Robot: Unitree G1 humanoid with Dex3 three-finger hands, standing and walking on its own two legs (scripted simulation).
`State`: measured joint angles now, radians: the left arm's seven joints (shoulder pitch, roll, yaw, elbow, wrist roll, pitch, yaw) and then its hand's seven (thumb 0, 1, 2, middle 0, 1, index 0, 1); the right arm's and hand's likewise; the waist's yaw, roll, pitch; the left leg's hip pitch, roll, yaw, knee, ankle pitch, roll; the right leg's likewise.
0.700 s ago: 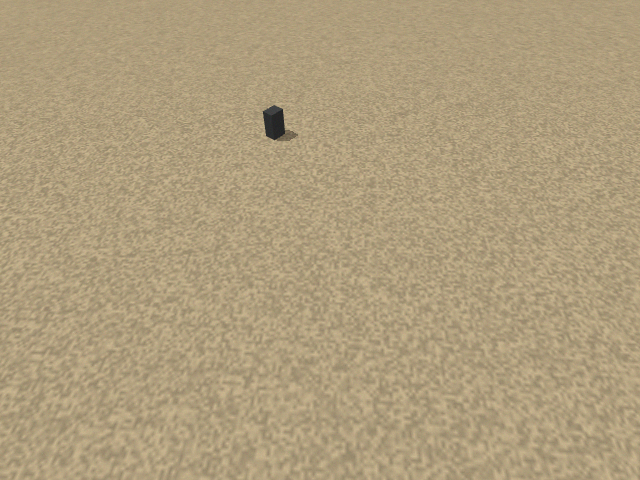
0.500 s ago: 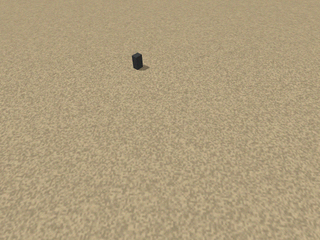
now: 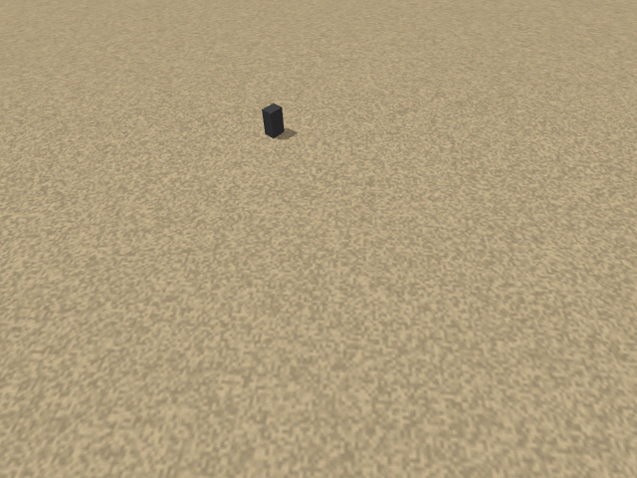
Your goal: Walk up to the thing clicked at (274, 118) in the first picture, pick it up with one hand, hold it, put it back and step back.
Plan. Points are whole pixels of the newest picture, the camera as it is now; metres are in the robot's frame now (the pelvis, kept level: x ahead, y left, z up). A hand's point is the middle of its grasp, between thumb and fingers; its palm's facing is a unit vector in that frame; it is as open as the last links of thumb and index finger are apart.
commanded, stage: stand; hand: left
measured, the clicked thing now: (273, 121) +1.97 +0.31 -0.70
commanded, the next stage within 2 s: walk up in 0.42 s
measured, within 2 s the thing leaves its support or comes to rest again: neither
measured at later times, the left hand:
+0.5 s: hand out of the picture +0.09 +0.26 -0.15, palm faces +0.00 -0.94 -0.33, open 7.4 cm
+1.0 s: hand (97, 415) +0.24 +0.38 -0.16, palm faces +0.00 -0.95 -0.31, open 7.4 cm
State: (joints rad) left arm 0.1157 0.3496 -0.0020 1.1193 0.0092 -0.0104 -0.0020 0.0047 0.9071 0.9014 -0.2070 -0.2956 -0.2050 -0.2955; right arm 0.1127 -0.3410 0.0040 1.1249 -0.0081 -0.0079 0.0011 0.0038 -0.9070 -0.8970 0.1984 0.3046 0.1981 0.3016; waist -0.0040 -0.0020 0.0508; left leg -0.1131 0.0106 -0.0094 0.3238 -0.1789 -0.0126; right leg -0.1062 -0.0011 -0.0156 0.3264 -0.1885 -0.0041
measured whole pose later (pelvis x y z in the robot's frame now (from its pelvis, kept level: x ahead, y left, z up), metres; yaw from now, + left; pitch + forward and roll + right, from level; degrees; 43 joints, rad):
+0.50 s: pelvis +0.01 +0.00 +0.00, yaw +1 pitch -1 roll +0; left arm 0.15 0.36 0.04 1.07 0.03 -0.03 -0.05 0.00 0.91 0.90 -0.21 -0.30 -0.21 -0.30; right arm 0.16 -0.36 -0.04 1.08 -0.03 -0.02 0.04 0.00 -0.91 -0.90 0.20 0.30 0.20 0.30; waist 0.00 0.01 0.01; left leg -0.18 0.01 -0.02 0.48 -0.39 0.04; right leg -0.15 0.00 -0.03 0.45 -0.38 -0.03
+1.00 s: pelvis +0.18 +0.09 +0.00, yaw +2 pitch -2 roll +1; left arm 0.23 0.47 0.06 0.99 0.01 -0.03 -0.10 0.01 0.91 0.90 -0.20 -0.30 -0.20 -0.30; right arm 0.30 -0.39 -0.06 0.95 -0.01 -0.10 0.06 0.00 -0.90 -0.90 0.20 0.30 0.20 0.30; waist -0.01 -0.08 0.02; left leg -0.08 0.00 0.12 0.37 -0.25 0.03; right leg -0.53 -0.08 0.03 0.95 -0.22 0.01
